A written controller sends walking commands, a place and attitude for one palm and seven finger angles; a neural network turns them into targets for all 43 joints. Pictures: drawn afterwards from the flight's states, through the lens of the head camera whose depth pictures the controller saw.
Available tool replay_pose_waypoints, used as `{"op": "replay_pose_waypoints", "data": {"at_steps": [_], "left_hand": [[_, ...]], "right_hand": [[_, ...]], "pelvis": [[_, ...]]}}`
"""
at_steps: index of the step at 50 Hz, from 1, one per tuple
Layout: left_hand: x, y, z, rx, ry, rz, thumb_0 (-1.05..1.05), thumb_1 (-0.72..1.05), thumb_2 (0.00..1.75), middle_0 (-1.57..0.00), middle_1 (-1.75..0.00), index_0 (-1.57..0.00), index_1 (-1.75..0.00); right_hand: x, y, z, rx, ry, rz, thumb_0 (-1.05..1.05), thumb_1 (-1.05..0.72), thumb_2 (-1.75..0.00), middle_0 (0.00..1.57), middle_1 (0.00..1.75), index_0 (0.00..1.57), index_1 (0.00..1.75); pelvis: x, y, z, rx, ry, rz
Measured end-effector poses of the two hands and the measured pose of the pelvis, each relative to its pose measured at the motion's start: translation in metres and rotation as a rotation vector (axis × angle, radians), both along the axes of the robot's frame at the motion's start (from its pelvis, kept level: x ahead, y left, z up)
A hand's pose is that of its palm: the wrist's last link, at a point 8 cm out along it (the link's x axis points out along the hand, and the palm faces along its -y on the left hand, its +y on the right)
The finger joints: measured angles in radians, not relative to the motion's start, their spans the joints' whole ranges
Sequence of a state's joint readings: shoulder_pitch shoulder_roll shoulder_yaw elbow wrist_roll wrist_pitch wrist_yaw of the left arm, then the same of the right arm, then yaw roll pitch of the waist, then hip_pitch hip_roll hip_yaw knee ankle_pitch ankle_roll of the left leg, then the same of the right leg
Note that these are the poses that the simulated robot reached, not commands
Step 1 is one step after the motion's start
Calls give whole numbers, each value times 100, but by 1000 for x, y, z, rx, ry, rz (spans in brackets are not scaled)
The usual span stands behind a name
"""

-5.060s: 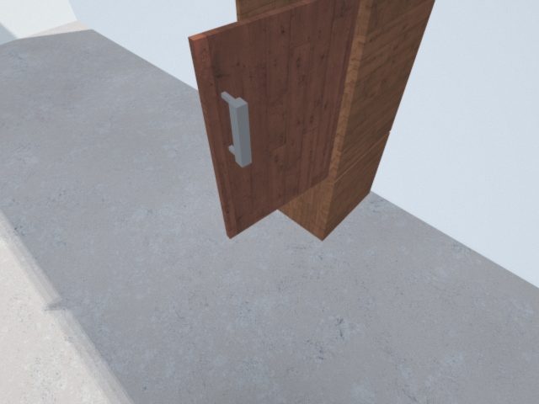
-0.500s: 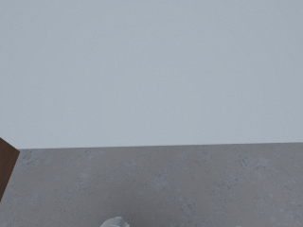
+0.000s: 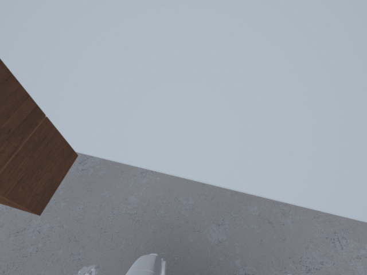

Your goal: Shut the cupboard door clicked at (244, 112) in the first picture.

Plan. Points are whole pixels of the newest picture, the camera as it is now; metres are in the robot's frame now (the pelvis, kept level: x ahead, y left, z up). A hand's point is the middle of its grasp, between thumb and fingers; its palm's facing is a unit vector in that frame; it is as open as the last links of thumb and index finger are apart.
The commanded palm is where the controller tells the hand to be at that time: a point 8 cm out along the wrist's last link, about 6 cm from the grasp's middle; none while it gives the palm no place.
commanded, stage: turn to face it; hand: left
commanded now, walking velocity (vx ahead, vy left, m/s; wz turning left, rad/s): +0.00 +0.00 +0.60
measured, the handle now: out of the picture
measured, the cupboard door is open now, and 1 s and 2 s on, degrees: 81 81 81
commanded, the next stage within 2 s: take the last steps up to it in 1.86 s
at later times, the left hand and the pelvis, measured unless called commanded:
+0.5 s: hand out of the picture +0.07 +0.22 -0.16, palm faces +0.29 -0.91 -0.30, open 7.4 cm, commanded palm none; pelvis +0.02 -0.02 -0.01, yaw +17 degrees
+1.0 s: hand out of the picture -0.03 +0.20 -0.17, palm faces +0.58 -0.77 -0.25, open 7.4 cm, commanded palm none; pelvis +0.03 -0.02 +0.00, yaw +36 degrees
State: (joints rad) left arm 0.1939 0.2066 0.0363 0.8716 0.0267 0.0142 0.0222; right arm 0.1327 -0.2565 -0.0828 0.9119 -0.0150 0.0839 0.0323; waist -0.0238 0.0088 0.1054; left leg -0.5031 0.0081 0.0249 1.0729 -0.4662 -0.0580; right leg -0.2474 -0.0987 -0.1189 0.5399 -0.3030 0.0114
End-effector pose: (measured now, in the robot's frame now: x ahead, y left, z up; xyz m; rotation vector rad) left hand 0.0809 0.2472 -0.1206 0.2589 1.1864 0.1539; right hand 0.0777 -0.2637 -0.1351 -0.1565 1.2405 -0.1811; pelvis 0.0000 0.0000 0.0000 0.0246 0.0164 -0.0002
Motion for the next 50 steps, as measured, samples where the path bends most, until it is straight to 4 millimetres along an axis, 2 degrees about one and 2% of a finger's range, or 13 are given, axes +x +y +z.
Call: {"op": "replay_pose_waypoints", "data": {"at_steps": [5, 8, 11, 18, 24, 27, 31, 37, 43, 46, 50], "left_hand": [[-26, -2, -14, -51, 34, 78, 0, 91, 90, -20, -30, -20, -30], [-43, 8, -31, -77, 54, 137, 0, 90, 90, -20, -30, -20, -30], [-53, 19, -39, -72, 88, 188, 0, 91, 90, -20, -30, -20, -30], [-45, 28, -17, -37, 27, 259, 0, 91, 90, -20, -30, -20, -30], [-31, 16, -2, 16, -60, 296, 0, 91, 90, -20, -30, -20, -30], [-37, 5, 1, 42, -79, 320, 0, 91, 90, -20, -30, -20, -30], [-54, -12, 5, 23, -50, 375, 0, 91, 90, -20, -30, -20, -30], [-86, -28, -7, -41, -11, 469, 0, 91, 90, -20, -30, -20, -30], [-133, -21, -36, -80, 50, 595, 0, 90, 90, -20, -30, -20, -30], [-144, -17, -33, -68, 71, 640, 0, 91, 90, -20, -30, -20, -30], [-144, -14, -19, -43, 42, 681, 0, 91, 90, -20, -30, -20, -30]], "right_hand": [[35, 12, 9, -18, -19, 100, 1, -91, -89, 20, 30, 20, 30], [59, 23, 6, -44, -62, 168, 1, -90, -89, 20, 30, 20, 30], [71, 33, 9, -60, -84, 214, 1, -90, -89, 20, 30, 20, 30], [73, 34, 14, -59, -38, 274, 0, -90, -89, 20, 30, 20, 30], [80, 17, -3, -21, 6, 304, 0, -90, -89, 21, 30, 20, 30], [91, 8, -12, -9, 18, 325, 1, -90, -89, 20, 30, 20, 30], [109, 8, -6, -5, 29, 368, 1, -90, -89, 20, 30, 20, 30], [141, 34, 7, -15, 7, 482, 1, -91, -89, 20, 30, 20, 30], [170, 73, 6, -43, -78, 613, 1, -90, -89, 20, 30, 20, 30], [172, 81, 12, -50, -79, 652, 0, -90, -89, 20, 30, 20, 30], [174, 82, 13, -49, -48, 688, 0, -90, -89, 20, 30, 20, 30]], "pelvis": [[6, 2, -1, 5, 0, 66], [9, 11, -13, -16, 1, 109], [8, 13, -15, -13, -6, 139], [13, 3, -2, -39, -1, 217], [23, -20, -6, -29, 3, 293], [26, -29, -10, -17, -6, 336], [30, -32, -2, -4, -12, 393], [32, -29, 1, 11, -7, 476], [27, -17, -16, -7, -11, 556], [28, -19, -11, -17, -12, 587], [33, -24, -3, -32, -12, 628]]}}
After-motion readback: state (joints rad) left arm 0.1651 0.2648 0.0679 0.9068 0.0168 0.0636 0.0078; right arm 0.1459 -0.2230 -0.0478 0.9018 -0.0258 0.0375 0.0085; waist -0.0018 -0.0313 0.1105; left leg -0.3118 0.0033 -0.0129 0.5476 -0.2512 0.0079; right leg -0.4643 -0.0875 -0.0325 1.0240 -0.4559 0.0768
